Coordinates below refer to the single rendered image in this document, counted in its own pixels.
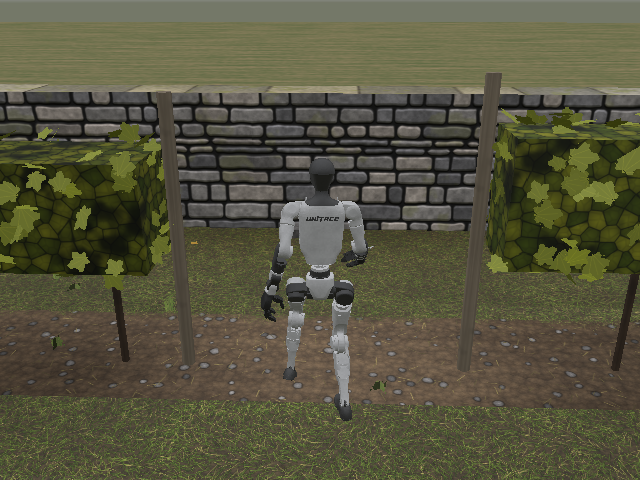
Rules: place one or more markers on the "robot left foot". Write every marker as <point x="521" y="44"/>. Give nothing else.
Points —
<point x="289" y="373"/>

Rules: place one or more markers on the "robot left upper arm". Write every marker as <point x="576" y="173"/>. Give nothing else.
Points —
<point x="286" y="229"/>

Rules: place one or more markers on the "left robot forearm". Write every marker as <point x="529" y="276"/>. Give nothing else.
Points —
<point x="276" y="273"/>

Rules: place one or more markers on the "robot right upper arm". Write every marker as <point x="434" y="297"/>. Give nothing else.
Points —
<point x="352" y="212"/>

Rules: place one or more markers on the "robot left shin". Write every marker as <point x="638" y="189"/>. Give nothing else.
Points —
<point x="292" y="341"/>

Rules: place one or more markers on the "left robot hand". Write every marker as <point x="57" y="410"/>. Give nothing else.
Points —
<point x="266" y="301"/>

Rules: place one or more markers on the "right robot hand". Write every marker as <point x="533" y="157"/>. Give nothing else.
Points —
<point x="350" y="255"/>

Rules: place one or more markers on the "right robot forearm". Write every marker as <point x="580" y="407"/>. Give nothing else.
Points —
<point x="361" y="256"/>

